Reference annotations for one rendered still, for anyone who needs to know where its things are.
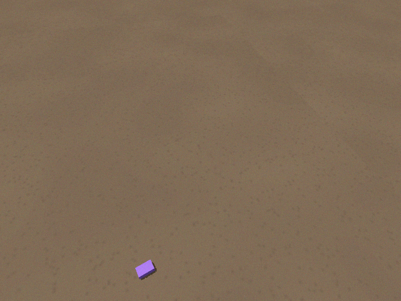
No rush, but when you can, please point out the small box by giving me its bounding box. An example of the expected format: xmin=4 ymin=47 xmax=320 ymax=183
xmin=135 ymin=260 xmax=155 ymax=279

